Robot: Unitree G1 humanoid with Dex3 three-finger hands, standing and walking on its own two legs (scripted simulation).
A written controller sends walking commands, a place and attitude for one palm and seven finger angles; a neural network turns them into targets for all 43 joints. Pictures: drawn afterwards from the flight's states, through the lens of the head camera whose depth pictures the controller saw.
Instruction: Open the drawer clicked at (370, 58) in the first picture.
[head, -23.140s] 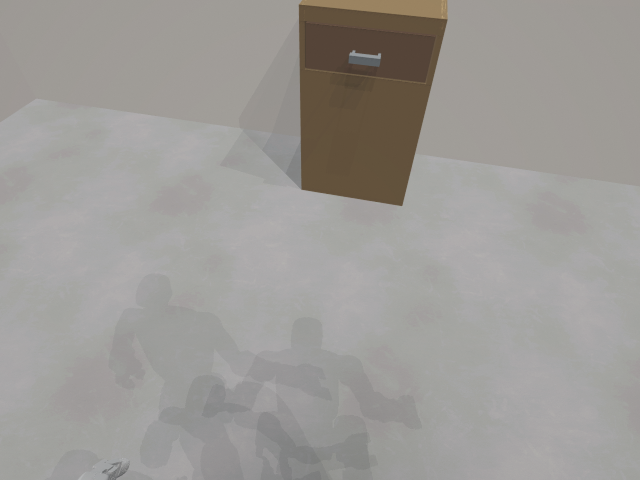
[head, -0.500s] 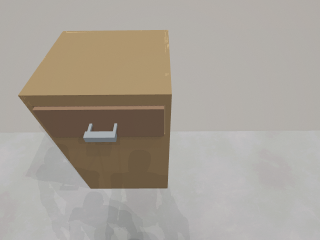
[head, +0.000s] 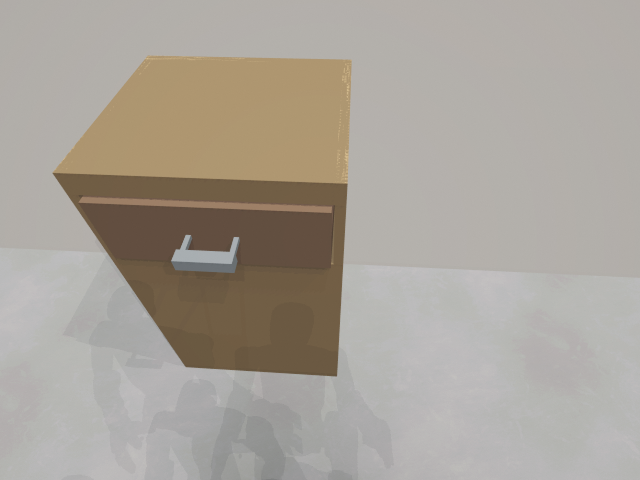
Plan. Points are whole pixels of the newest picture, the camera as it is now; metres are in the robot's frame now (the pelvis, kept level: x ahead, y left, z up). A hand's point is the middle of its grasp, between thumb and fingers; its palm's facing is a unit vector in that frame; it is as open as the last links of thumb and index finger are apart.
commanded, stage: come to a stop and stand still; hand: left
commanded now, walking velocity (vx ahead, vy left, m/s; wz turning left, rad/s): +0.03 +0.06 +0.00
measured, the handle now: (208, 251) +0.49 +0.26 -0.08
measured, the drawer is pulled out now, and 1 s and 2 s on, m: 0.01 0.01 0.01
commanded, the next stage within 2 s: look again from close up in 0.66 s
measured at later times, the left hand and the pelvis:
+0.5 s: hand out of the picture -0.02 +0.20 -0.17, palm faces +0.00 -0.98 -0.20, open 16.3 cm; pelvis +0.02 +0.03 +0.01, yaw -1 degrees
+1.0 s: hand out of the picture -0.02 +0.20 -0.17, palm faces +0.01 -0.98 -0.20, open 16.3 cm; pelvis +0.02 +0.03 +0.00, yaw +0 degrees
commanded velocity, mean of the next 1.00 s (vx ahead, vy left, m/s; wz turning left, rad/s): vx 0.00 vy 0.00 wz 0.00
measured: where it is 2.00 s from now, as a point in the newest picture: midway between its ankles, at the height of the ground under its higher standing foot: outside the picture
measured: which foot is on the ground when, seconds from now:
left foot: up 0.00-0.08, down 0.10-1.00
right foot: down 0.00-1.00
